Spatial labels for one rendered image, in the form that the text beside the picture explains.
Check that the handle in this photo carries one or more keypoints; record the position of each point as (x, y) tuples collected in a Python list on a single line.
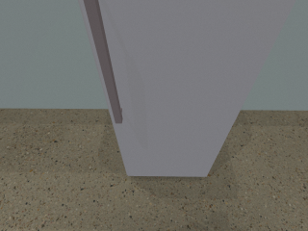
[(102, 49)]

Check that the fridge door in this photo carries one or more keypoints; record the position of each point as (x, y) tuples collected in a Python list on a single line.
[(183, 70)]

